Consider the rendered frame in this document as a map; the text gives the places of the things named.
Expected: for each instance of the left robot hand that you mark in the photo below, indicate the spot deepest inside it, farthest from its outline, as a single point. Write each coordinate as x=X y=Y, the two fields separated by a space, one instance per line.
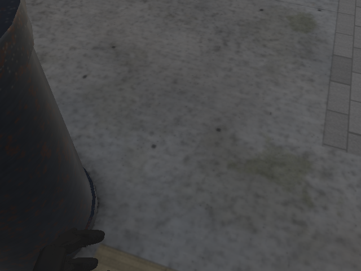
x=54 y=257

